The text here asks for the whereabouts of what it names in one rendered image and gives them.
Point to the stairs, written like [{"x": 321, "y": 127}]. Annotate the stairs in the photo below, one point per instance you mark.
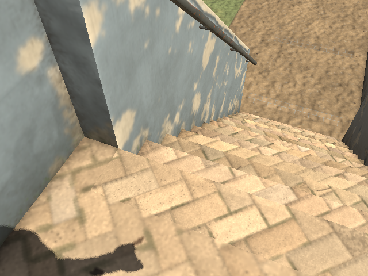
[{"x": 301, "y": 169}]

